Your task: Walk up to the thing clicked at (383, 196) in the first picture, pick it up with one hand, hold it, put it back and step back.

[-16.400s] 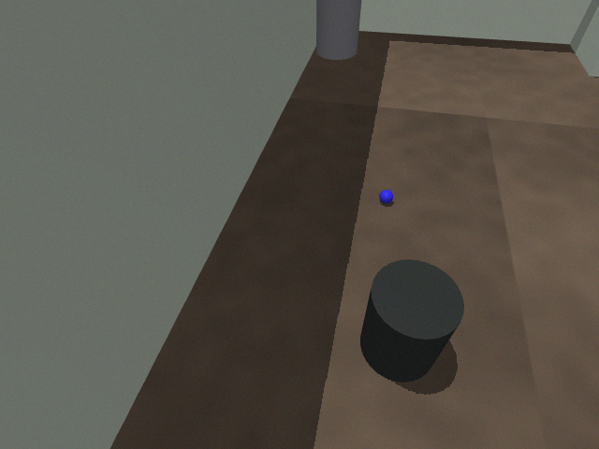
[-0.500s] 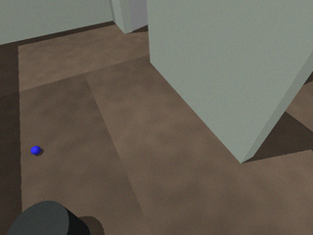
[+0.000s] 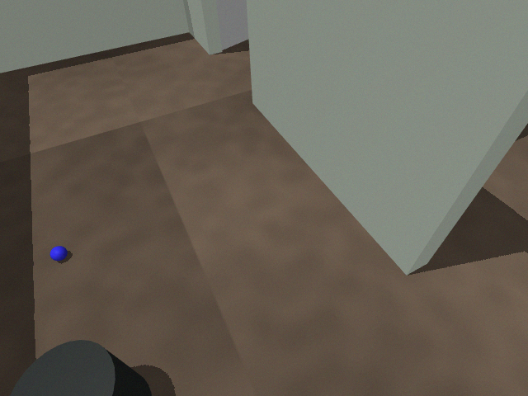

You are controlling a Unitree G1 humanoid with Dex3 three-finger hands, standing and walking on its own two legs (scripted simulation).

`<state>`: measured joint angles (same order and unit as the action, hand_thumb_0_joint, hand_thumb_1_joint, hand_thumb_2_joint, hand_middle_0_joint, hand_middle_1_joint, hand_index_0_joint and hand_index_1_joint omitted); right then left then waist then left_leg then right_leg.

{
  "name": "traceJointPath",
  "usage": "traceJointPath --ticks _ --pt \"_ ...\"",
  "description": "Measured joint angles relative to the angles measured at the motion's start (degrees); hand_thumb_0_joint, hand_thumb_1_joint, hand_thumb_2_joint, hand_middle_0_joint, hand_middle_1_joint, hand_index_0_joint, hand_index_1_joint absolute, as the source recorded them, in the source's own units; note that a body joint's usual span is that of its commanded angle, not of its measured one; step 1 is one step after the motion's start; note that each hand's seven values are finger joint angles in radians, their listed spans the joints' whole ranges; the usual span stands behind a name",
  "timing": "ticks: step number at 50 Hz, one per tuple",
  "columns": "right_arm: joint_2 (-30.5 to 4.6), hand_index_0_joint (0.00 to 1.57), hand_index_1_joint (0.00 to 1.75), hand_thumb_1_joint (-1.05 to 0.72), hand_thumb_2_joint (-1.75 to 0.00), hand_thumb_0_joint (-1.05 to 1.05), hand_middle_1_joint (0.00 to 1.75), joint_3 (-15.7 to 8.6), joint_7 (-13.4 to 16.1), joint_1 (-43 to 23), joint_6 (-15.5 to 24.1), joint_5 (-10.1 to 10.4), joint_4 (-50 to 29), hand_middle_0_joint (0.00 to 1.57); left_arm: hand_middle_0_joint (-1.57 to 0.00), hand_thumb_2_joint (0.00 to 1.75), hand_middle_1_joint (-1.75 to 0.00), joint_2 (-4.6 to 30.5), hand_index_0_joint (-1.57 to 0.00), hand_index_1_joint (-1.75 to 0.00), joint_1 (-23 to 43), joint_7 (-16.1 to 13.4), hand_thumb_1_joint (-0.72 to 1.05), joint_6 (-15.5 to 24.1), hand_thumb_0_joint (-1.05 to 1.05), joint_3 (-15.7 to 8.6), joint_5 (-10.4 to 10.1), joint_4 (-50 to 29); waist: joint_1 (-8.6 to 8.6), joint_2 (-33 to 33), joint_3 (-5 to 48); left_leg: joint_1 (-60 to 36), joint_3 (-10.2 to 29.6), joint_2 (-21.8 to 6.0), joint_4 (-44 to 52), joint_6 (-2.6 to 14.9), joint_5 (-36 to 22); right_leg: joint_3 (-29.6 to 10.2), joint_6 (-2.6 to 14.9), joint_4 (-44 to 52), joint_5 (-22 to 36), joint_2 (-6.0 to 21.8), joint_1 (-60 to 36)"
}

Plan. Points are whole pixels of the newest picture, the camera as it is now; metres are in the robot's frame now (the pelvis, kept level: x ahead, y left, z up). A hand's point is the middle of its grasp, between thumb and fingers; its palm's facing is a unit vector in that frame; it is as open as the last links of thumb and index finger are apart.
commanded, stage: walk up
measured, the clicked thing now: (58, 253) +0.81 +0.98 -0.75
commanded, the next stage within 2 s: none
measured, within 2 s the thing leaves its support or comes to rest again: neither
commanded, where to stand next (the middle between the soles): +0.41 +0.00 m, yaw -1 degrees
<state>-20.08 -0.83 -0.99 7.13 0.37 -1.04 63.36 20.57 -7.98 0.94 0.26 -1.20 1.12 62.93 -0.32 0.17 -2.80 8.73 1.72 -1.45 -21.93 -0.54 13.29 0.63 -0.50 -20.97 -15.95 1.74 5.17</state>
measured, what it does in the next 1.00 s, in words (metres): walks ahead: right foot, then left foot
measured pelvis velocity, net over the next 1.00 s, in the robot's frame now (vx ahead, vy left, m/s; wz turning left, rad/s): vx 0.28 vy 0.01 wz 0.26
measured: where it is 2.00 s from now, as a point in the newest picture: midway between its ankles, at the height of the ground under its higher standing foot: (287, 361)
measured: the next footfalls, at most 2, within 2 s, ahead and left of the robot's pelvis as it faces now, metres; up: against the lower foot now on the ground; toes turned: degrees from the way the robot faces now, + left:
right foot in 0.50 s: +0.31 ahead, -0.11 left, +0.00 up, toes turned +2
left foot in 0.90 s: +0.33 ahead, +0.15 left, +0.00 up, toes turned +18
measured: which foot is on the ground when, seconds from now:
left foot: down 0.00-0.54, up 0.56-0.88, down 0.90-1.00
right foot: down 0.00-0.24, up 0.26-0.48, down 0.50-0.90, up 0.92-1.00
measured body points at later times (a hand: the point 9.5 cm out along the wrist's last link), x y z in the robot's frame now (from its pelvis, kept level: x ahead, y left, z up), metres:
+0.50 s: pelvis +0.13 +0.00 -0.03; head +0.17 +0.00 +0.42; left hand +0.24 +0.32 -0.13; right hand +0.15 -0.32 -0.14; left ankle +0.01 +0.14 -0.75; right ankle +0.26 -0.11 -0.75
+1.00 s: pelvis +0.28 +0.01 -0.03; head +0.27 +0.05 +0.42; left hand +0.26 +0.35 -0.16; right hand +0.40 -0.31 -0.10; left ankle +0.29 +0.14 -0.75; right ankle +0.29 -0.11 -0.70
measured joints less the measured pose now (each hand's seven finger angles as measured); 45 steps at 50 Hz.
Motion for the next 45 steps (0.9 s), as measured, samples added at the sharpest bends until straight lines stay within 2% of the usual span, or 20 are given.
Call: traceJointPath --ticks 2,4,6,9,11,12,13,15,17,19,22,24,26,29,30,32,35,40,43,45 --pt "-0.3 0.2 0.3 -0.9 -0.9 0.0 0.3 -0.9 -0.7 1.8 0.2 -0.5 -1.4 0.2 -0.2 0.9 -0.3 0.5 -0.21 -0.29 -1.7 0.8 0.9 0.3 0.01 -1.0 0.5 -1.4 -0.28 0.2 1.1 1.0 0.1 0.3 -3.6 1.14 4.7 -0.3 1.18 -4.0 -5.1 0.0 1.2" --pt "-0.9 0.2 0.3 -0.9 -0.9 0.0 0.3 -1.6 -1.2 3.4 0.4 -0.8 -2.6 0.2 -0.2 0.9 -0.3 1.1 -0.21 -0.3 -3.2 1.2 0.9 0.6 0.01 -1.7 0.7 -2.8 -0.58 0.2 1.7 2.0 0.4 0.6 -6.5 1.63 5.9 -0.6 1.82 -6.7 -5.8 -0.1 2.1" --pt "-1.6 0.2 0.3 -0.9 -0.9 0.01 0.3 -2.2 -1.4 4.5 0.6 -0.9 -3.5 0.2 -0.2 0.9 -0.3 1.6 -0.21 -0.3 -4.6 1.3 0.9 1.1 0.01 -2.3 0.8 -3.8 -0.73 0.0 1.6 2.7 0.8 0.8 -9.5 1.67 5.7 -0.7 0.92 -8.6 -4.5 -0.2 2.3" --pt "-2.4 0.2 0.3 -0.9 -0.9 0.01 0.3 -2.9 -1.4 5.9 0.6 -1.0 -4.3 0.2 -0.2 0.9 -0.3 2.1 -0.21 -0.3 -7.0 1.5 0.9 1.2 0.01 -2.9 1.0 -4.7 -0.86 -0.3 1.8 3.0 0.3 0.5 -13.0 2.24 9.3 -0.1 -0.25 -9.4 -7.3 -0.1 0.8" --pt "-2.1 0.2 0.3 -0.9 -0.9 0.01 0.3 -3.1 -1.4 6.2 1.2 -1.1 -4.9 0.2 -0.2 0.9 -0.3 2.9 -0.21 -0.29 -8.4 1.5 0.9 1.1 0.01 -3.1 0.7 -5.5 -1.49 1.2 1.3 1.5 -1.0 1.3 -11.7 0.93 9.0 -0.8 -0.48 -10.6 -8.9 1.3 0.4" --pt "-1.8 0.2 0.3 -0.9 -0.9 0.01 0.3 -3.2 -1.4 6.1 1.9 -1.2 -5.6 0.2 -0.2 0.9 -0.3 3.2 -0.21 -0.29 -8.7 1.3 0.9 0.7 0.01 -3.2 0.4 -5.6 -1.75 2.2 0.7 0.4 -1.8 1.9 -10.6 0.35 9.0 -1.2 -0.02 -13.8 -9.1 2.1 1.7" --pt "-1.7 0.2 0.3 -0.9 -0.9 0.01 0.3 -3.5 -1.4 6.1 2.7 -1.3 -6.7 0.2 -0.2 0.9 -0.3 3.2 -0.21 -0.29 -8.7 1.1 0.9 0.2 0.01 -3.3 0.2 -5.5 -1.55 2.2 -0.1 -0.5 -2.1 2.0 -9.9 0.47 9.1 -1.9 0.49 -20.1 -8.9 1.7 4.2" --pt "-1.5 0.2 0.3 -0.9 -0.9 0.01 0.3 -3.7 -1.1 7.3 3.9 -0.8 -9.1 0.2 -0.2 0.9 -0.3 3.0 -0.21 -0.29 -7.8 0.4 0.91 -0.7 0.01 -2.9 -0.2 -5.6 -0.48 1.4 -1.5 -2.3 -1.4 1.4 -8.5 0.92 9.1 -2.9 1.72 -32.1 -12.1 -1.2 9.3" --pt "-1.3 0.2 0.3 -0.9 -0.9 0.0 0.3 -3.5 -0.5 9.1 4.0 -0.4 -10.8 0.2 -0.2 0.9 -0.3 3.1 -0.2 -0.29 -6.8 0.3 0.91 -0.8 0.01 -2.5 -0.7 -6.9 0.28 1.1 -2.6 -4.6 -0.7 1.0 -6.1 0.93 8.8 -3.4 2.65 -36.9 -12.3 -2.8 13.8" --pt "-1.3 0.2 0.3 -0.9 -0.9 0.0 0.3 -3.2 -0.1 10.4 3.4 -0.1 -11.5 0.2 -0.2 0.9 -0.3 3.1 -0.2 -0.29 -5.5 0.9 0.91 -0.5 0.01 -2.2 -0.9 -8.9 0.67 1.2 -3.6 -6.9 -0.3 1.0 -4.0 0.74 8.6 -3.0 2.65 -34.0 -10.0 -2.4 17.1" --pt "-1.7 0.2 0.3 -0.9 -0.9 0.0 0.3 -2.9 0.1 11.7 2.4 -0.1 -12.5 0.2 -0.2 0.9 -0.3 3.0 -0.2 -0.29 -3.5 1.9 0.91 0.1 0.01 -2.1 -0.6 -11.8 1.08 1.4 -5.4 -9.6 -0.6 1.3 -3.4 0.27 10.0 -1.0 2.42 -22.6 -3.7 -0.6 19.8" --pt "-1.8 0.2 0.3 -0.9 -0.9 0.0 0.3 -2.8 0.3 13.1 2.0 0.4 -13.7 0.2 -0.2 0.9 -0.3 2.9 -0.2 -0.29 -2.0 2.3 0.91 0.4 0.01 -2.5 0.0 -13.6 1.92 1.3 -6.0 -10.1 0.3 1.2 -6.0 -0.28 12.6 -0.2 2.78 -15.8 1.1 -0.6 19.5" --pt "-1.7 0.2 0.3 -0.9 -0.9 0.0 0.3 -2.5 0.5 15.0 1.7 1.0 -14.3 0.2 -0.2 0.9 -0.3 2.4 -0.2 -0.29 -0.5 2.3 0.91 1.1 0.01 -3.2 0.3 -15.2 2.43 0.5 -6.3 -8.7 2.2 0.5 -13.2 0.05 15.9 0.9 3.33 -14.0 9.0 -1.3 17.9" --pt "-0.8 0.2 0.3 -0.9 -0.9 0.01 0.3 -1.8 0.8 15.2 0.5 1.0 -13.7 0.2 -0.2 0.9 -0.3 1.1 -0.21 -0.29 0.4 2.2 0.91 2.1 0.01 -3.4 0.3 -18.1 2.08 0.1 -5.8 1.0 3.7 1.2 -35.7 2.97 15.1 3.4 3.17 -16.8 4.5 -0.9 16.4" --pt "-0.8 0.2 0.3 -0.9 -0.9 0.01 0.3 -1.7 0.6 15.1 0.5 0.8 -13.6 0.2 -0.2 0.9 -0.3 0.6 -0.21 -0.29 0.3 2.3 0.91 2.1 0.01 -3.2 0.2 -18.7 1.87 0.1 -5.5 4.1 3.0 1.3 -41.1 3.36 14.2 4.0 3.47 -16.2 3.8 -0.6 15.2" --pt "-1.2 0.2 0.3 -0.9 -0.9 0.01 0.3 -1.7 0.1 14.9 0.8 0.5 -13.9 0.2 -0.2 0.9 -0.3 -0.4 -0.21 -0.29 -0.5 2.3 0.91 2.1 0.01 -2.7 0.1 -19.3 1.53 -0.3 -4.5 9.3 1.4 0.5 -45.3 3.52 11.1 5.1 3.72 -13.5 3.6 -0.3 12.6" --pt "-2.2 0.2 0.3 -0.9 -0.9 0.01 0.3 -2.4 -0.9 14.7 1.6 0.1 -15.1 0.2 -0.2 0.9 -0.3 -1.1 -0.21 -0.3 -2.6 2.6 0.9 2.2 0.0 -2.4 0.2 -19.6 1.02 -1.0 -2.9 14.6 -0.5 -1.7 -41.0 2.49 7.5 6.6 3.81 -9.3 4.2 -0.4 9.5" --pt "-3.1 0.2 0.3 -0.9 -0.9 0.01 0.3 -3.4 -1.9 14.7 2.2 -0.2 -16.2 0.2 -0.2 0.9 -0.3 0.9 -0.21 -0.3 -5.7 3.3 0.9 1.8 0.01 -3.1 1.0 -19.9 -0.34 0.2 -1.5 17.1 -3.0 -3.7 -24.7 0.96 6.2 8.7 3.72 -7.7 2.3 0.0 7.3" --pt "-3.6 0.2 0.3 -0.9 -0.9 0.0 0.3 -3.8 -1.5 15.7 3.1 -0.3 -16.4 0.2 -0.2 0.9 -0.3 2.9 -0.21 -0.3 -7.4 3.7 0.9 0.7 0.01 -3.9 1.3 -19.7 -1.54 1.8 -0.7 14.6 -4.6 -3.2 -16.7 1.04 1.5 9.5 3.3 -11.2 -1.6 1.1 7.2" --pt "-4.7 0.2 0.3 -0.9 -0.9 0.0 0.3 -4.2 -0.7 17.2 4.3 -0.7 -16.9 0.2 -0.2 0.9 -0.3 3.9 -0.21 -0.3 -8.7 3.6 0.9 -0.4 0.01 -4.3 1.5 -19.6 -1.81 2.5 0.4 12.5 -5.1 -1.9 -14.7 1.46 0.6 9.4 3.78 -18.0 -7.8 2.4 8.9"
